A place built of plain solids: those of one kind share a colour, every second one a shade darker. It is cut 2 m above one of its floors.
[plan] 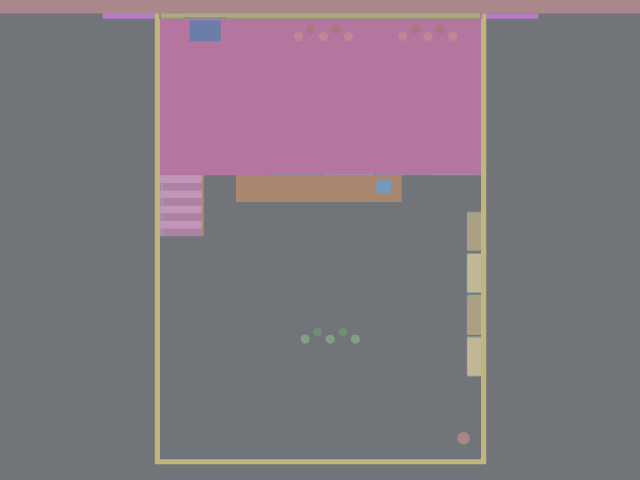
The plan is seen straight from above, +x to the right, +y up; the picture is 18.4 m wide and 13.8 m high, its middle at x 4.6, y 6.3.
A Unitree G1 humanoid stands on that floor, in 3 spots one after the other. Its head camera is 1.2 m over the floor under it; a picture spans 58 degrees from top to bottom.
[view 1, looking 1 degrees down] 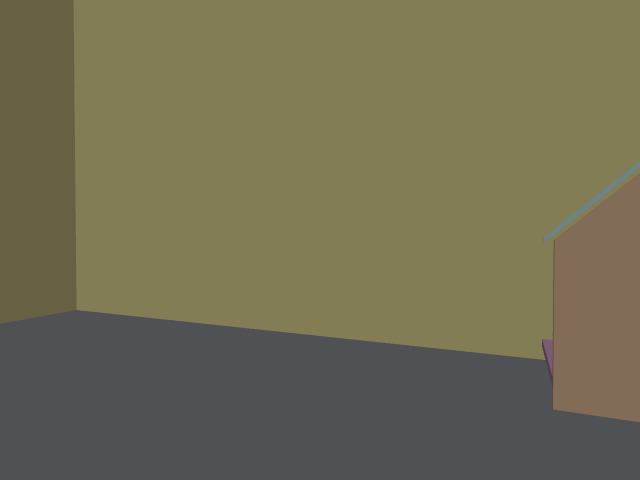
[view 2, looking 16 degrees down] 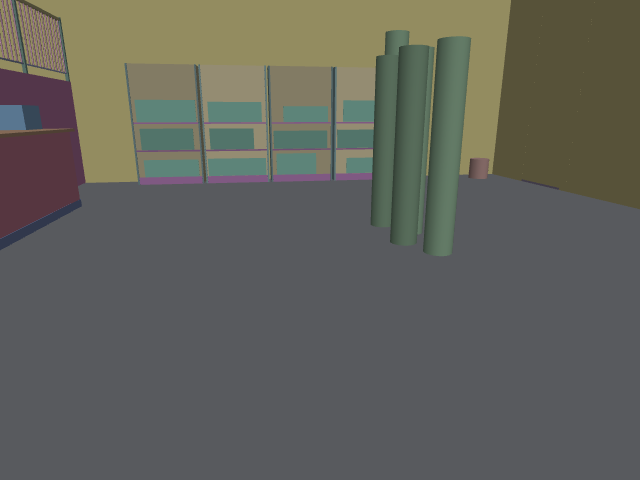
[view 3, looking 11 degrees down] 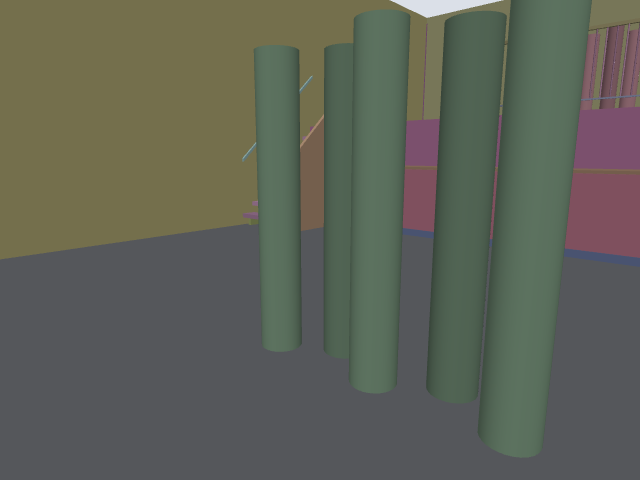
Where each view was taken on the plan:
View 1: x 4.57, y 6.15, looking -156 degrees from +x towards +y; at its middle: wall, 5.00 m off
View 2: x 0.60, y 5.11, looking -9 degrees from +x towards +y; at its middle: ground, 4.35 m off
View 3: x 6.13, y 1.65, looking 132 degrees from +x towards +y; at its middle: ground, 6.29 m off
